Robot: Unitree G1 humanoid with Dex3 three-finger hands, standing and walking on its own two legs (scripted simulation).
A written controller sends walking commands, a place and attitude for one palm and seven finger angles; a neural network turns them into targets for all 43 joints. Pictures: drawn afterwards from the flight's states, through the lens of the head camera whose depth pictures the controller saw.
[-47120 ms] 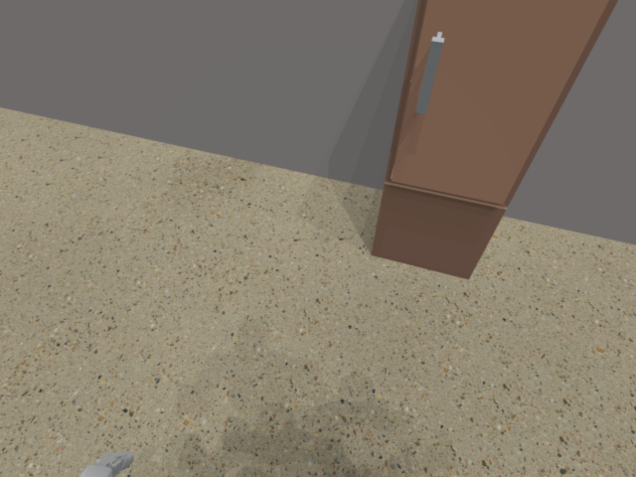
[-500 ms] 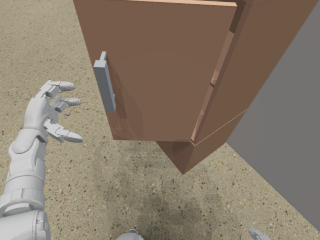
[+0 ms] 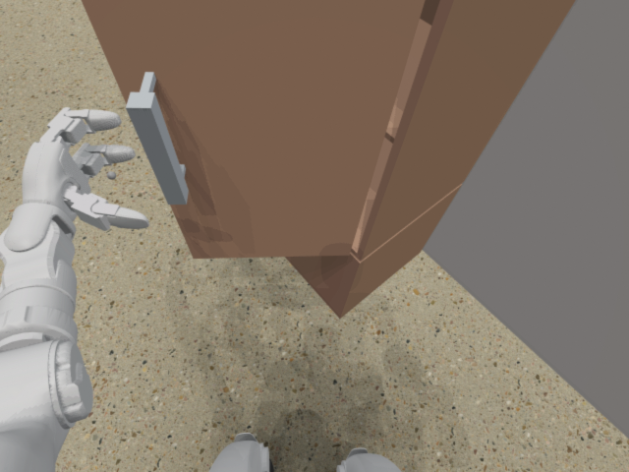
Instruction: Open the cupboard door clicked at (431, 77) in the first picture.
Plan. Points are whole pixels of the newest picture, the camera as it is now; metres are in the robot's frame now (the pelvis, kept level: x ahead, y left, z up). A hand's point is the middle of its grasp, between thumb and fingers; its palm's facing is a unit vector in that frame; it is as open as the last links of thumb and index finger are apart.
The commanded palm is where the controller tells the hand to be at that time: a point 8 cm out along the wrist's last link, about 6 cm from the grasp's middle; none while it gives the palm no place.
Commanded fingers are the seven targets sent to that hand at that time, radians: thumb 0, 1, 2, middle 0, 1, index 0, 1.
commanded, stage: move the hooked fingers beside the handle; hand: left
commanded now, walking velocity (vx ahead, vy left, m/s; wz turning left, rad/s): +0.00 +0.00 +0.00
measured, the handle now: (164, 143) +0.52 +0.19 +0.08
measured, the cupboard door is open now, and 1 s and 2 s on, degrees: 53 52 52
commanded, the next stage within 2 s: slide the fingers in behind the handle in 1.44 s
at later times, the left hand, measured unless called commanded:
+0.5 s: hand (105, 177) +0.46 +0.25 +0.08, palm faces +0.03 -1.00 -0.01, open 13.9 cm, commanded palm +0.44 +0.29 +0.08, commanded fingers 0.00 -0.50 0.30 -0.30 -1.20 -0.30 -1.20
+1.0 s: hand (109, 168) +0.47 +0.24 +0.09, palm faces +0.01 -1.00 -0.01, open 14.0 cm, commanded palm +0.45 +0.29 +0.08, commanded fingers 0.00 -0.50 0.30 -0.30 -1.20 -0.30 -1.20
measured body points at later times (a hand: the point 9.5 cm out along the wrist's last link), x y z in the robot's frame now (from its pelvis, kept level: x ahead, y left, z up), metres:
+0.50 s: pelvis +0.02 -0.01 +0.00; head +0.11 +0.01 +0.44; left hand +0.45 +0.30 +0.08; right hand +0.04 -0.28 -0.11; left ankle +0.04 +0.09 -0.69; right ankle -0.02 -0.11 -0.69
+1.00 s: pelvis +0.01 +0.01 +0.00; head +0.10 +0.03 +0.44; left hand +0.46 +0.30 +0.09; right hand +0.03 -0.26 -0.11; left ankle +0.04 +0.09 -0.69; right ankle -0.02 -0.11 -0.69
